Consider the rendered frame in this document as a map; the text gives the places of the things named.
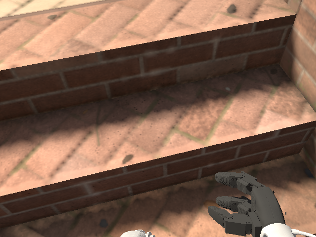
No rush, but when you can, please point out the right robot hand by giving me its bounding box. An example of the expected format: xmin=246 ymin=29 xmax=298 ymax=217
xmin=207 ymin=171 xmax=286 ymax=237

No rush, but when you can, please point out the right robot forearm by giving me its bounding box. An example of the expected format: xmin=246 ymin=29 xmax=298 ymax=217
xmin=260 ymin=223 xmax=296 ymax=237

